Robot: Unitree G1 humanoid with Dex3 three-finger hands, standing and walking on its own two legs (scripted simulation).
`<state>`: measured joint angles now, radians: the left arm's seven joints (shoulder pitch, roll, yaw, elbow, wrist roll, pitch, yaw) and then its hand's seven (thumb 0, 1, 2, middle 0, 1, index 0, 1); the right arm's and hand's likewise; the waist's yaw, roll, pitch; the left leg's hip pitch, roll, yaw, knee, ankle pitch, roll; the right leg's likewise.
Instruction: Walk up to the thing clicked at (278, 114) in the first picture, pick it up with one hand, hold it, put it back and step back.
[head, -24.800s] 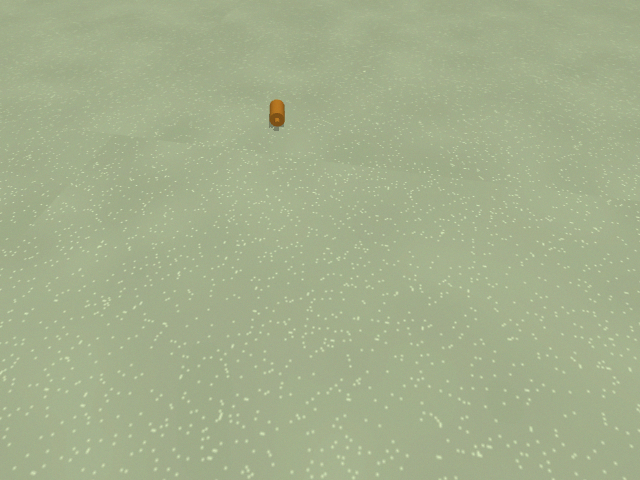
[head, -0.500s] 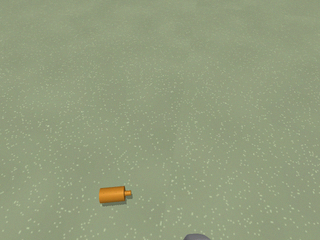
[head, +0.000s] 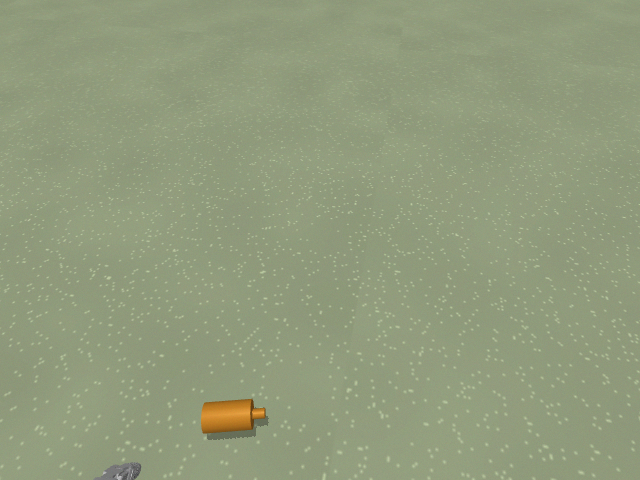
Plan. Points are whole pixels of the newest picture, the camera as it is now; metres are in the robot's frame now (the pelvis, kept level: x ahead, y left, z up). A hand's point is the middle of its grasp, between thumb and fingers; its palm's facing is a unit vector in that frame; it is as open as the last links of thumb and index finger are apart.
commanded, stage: stand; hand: left
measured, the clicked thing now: (235, 415) +0.43 +0.26 -0.73
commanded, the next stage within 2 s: rise first in 1.72 s
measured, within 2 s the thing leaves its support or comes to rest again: neither
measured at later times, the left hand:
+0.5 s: hand out of the picture +0.07 +0.27 -0.15, palm faces -0.02 -0.94 -0.34, open 7.4 cm
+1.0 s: hand out of the picture +0.08 +0.26 -0.15, palm faces -0.04 -0.94 -0.34, open 7.4 cm
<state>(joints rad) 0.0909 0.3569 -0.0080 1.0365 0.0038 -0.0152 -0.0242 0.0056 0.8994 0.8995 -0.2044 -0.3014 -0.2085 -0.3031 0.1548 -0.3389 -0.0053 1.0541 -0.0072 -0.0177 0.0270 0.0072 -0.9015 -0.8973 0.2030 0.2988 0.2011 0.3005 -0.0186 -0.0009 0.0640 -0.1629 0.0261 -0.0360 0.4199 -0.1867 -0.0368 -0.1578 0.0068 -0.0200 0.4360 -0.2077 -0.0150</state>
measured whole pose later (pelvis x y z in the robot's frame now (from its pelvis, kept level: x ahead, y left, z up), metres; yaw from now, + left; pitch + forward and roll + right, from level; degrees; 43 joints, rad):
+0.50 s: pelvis +0.01 +0.01 +0.01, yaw +0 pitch -3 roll +0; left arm 0.11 0.36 -0.01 1.15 0.01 -0.01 -0.02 0.01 0.90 0.90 -0.20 -0.30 -0.21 -0.30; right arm 0.07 -0.35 0.00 1.14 0.00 -0.02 0.02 0.01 -0.90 -0.90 0.20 0.30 0.20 0.30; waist 0.01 0.01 0.06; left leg -0.13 0.02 -0.02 0.33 -0.15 -0.02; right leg -0.12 0.00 -0.01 0.33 -0.16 0.00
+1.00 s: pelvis +0.01 +0.01 +0.01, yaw +0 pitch -2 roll +0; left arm 0.11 0.35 -0.01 1.14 0.01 -0.01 -0.02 0.01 0.90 0.90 -0.20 -0.30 -0.21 -0.30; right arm 0.12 -0.36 0.00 1.16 -0.01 -0.01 0.02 0.01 -0.90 -0.90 0.20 0.30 0.20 0.30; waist -0.01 0.01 0.05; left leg -0.14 0.02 -0.02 0.32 -0.14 -0.02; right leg -0.14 -0.01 -0.01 0.34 -0.16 0.00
